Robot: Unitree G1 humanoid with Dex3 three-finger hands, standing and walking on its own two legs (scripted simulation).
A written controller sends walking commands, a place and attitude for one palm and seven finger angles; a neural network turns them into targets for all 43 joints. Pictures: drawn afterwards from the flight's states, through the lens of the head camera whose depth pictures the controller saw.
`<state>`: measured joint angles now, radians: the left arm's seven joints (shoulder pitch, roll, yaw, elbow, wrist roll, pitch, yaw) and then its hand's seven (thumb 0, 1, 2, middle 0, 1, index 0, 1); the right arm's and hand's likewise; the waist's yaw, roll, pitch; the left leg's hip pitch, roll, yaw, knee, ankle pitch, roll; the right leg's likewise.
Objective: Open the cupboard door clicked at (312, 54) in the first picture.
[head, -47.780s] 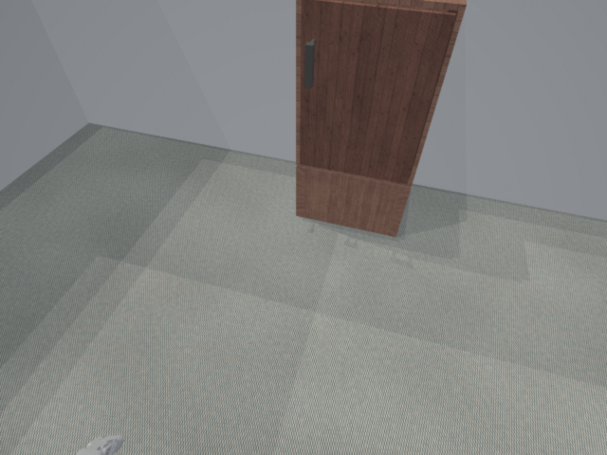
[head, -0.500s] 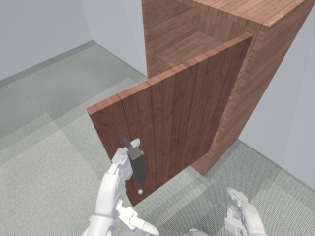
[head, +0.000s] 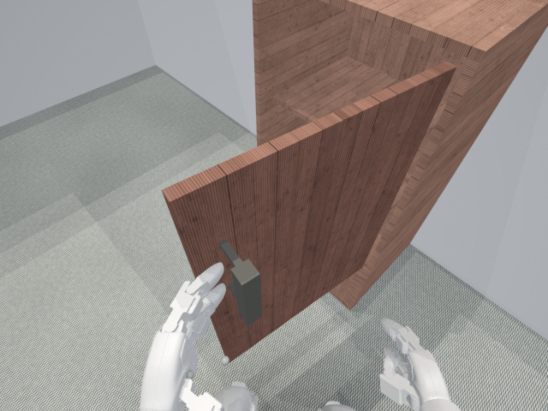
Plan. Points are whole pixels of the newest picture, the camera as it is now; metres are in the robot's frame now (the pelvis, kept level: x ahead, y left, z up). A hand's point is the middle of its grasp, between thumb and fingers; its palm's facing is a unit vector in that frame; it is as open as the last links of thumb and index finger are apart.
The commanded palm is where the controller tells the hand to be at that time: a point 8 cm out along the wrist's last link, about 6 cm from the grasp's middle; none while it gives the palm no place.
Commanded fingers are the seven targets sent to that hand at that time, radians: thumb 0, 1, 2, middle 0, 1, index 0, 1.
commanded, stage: slide the hand sideways off the handle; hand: left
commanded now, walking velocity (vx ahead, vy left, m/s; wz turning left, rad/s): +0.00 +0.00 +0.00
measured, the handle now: (239, 283) +0.28 +0.07 +0.07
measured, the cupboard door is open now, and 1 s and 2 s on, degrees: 81 81 81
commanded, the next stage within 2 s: draw the hand back to the body in 0.48 s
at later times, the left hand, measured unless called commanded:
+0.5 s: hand (180, 392) +0.15 +0.12 +0.06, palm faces +0.02 -1.00 -0.02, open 16.2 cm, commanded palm +0.11 +0.18 +0.07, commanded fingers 0.00 -0.50 0.30 -0.15 -0.30 -0.15 -0.30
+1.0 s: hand (126, 371) +0.16 +0.16 +0.12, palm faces +0.02 -1.00 -0.05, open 16.3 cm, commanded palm +0.12 +0.22 +0.14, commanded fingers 0.00 -0.43 0.33 -0.15 -0.30 -0.15 -0.30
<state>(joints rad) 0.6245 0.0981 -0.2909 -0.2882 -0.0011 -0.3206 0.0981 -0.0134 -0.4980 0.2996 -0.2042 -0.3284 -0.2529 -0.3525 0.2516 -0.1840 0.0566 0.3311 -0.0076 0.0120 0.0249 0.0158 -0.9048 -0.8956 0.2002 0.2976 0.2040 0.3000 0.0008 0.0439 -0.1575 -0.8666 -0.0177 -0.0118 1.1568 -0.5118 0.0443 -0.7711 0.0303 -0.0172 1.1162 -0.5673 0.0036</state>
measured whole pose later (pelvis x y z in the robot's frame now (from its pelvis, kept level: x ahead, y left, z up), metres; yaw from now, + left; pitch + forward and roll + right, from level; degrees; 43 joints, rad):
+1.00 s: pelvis +0.00 -0.01 +0.02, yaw +1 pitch +9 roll -4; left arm 0.73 0.25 0.08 -0.42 -0.27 -0.22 -0.16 -0.01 -0.50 0.30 -0.15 -0.30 -0.16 -0.30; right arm 0.29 -0.21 0.03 0.38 0.05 -0.03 -0.08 0.02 -0.90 -0.90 0.20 0.30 0.20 0.30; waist 0.02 0.06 -0.17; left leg -0.74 0.00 -0.05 1.07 -0.48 0.03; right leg -0.63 0.05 -0.05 0.99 -0.52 -0.01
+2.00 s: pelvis +0.03 -0.02 +0.09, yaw +0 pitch -3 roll -1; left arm 0.50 0.35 0.31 -0.43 -0.09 -0.01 0.11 0.01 0.85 0.88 -0.21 -0.30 -0.21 -0.31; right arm 0.21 -0.24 0.03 0.59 0.01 -0.05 -0.09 0.02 -0.90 -0.90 0.20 0.30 0.20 0.30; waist 0.06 0.06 -0.01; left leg -0.17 -0.01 -0.01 0.50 -0.27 0.02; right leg -0.09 0.03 0.01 0.45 -0.31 -0.02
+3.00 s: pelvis -0.08 +0.00 +0.07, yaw +5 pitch -2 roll -2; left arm 0.50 0.42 0.41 -0.47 -0.01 -0.18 0.13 0.01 0.89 0.90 -0.21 -0.30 -0.22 -0.31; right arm 0.22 -0.21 0.00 0.55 0.00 -0.03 -0.09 0.01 -0.90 -0.90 0.20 0.30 0.20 0.30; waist -0.02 0.02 0.06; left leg -0.44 -0.01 0.01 0.62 -0.23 0.06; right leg -0.33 0.05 0.05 0.59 -0.25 0.01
